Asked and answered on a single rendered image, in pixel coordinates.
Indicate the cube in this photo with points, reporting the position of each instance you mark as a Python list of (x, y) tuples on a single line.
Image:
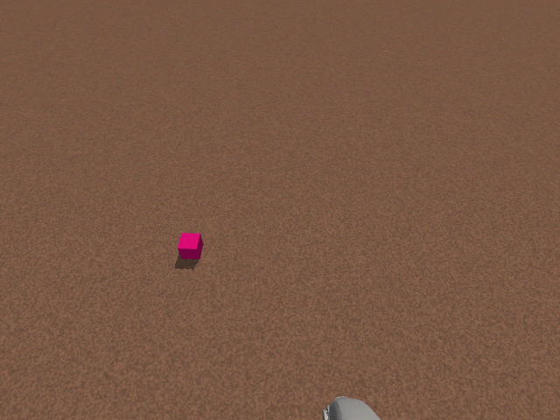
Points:
[(190, 246)]

